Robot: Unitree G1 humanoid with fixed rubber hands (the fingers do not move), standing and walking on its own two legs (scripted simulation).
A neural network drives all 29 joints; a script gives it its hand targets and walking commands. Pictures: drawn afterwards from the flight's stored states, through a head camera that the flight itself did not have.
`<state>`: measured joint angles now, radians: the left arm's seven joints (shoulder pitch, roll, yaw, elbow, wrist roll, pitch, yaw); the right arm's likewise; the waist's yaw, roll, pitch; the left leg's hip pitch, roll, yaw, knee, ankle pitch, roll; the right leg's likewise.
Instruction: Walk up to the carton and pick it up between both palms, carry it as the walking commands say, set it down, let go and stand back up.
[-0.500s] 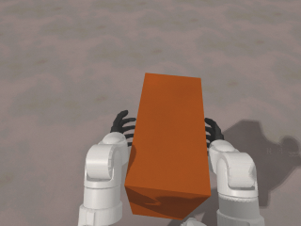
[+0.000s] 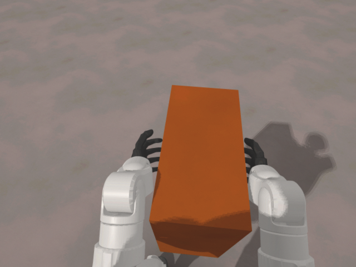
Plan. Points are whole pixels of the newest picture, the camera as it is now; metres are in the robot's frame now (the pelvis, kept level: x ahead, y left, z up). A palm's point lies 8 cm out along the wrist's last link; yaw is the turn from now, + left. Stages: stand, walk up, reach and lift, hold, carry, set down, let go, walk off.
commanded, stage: carry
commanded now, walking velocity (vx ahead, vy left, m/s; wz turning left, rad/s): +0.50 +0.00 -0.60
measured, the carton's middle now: (196, 176) +0.32 +0.00 +0.01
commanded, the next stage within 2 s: none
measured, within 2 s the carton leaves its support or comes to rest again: neither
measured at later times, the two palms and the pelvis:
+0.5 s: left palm (212, 70) +0.62 -0.04 +0.08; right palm (297, 95) +0.53 -0.26 +0.07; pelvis +0.29 -0.05 -0.02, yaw -18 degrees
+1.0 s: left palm (261, 25) +0.86 -0.22 +0.09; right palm (332, 49) +0.72 -0.41 +0.08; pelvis +0.55 -0.14 +0.00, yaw -38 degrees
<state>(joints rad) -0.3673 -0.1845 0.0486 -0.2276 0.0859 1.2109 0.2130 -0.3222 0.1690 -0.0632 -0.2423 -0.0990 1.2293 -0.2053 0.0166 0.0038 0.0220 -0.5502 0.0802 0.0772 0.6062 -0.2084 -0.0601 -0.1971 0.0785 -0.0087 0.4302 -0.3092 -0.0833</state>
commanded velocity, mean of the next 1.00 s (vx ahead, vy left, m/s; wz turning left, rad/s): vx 0.50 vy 0.00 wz -0.60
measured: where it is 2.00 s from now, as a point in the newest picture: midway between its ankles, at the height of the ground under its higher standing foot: (282, 155)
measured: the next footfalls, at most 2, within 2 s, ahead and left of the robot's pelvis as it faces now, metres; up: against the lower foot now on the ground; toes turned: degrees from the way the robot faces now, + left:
left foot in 0.04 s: +0.19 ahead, +0.13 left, +0.00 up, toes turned +6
right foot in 0.46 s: +0.40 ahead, -0.15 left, +0.00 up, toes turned -26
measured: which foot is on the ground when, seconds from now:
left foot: up 0.00-0.02, down 0.04-0.48, up 0.50-0.86, down 0.88-1.00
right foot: down 0.00-0.06, up 0.08-0.44, down 0.46-0.90, up 0.92-1.00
